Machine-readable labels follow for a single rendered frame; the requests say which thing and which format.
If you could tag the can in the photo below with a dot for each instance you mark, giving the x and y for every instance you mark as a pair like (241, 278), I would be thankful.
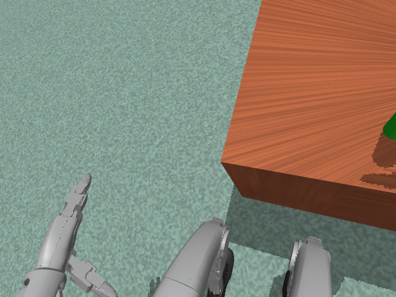
(389, 128)

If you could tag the left robot hand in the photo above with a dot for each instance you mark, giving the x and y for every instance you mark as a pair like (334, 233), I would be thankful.
(57, 252)

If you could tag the left robot arm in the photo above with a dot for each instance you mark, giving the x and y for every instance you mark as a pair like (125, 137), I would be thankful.
(44, 282)

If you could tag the left robot foot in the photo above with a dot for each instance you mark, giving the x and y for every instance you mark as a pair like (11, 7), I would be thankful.
(226, 275)

